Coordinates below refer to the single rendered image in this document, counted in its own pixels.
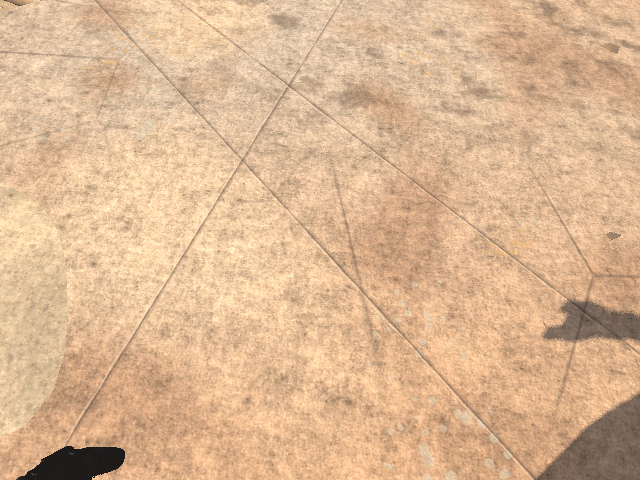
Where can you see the robot left hand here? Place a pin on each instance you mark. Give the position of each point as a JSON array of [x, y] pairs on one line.
[[77, 464]]

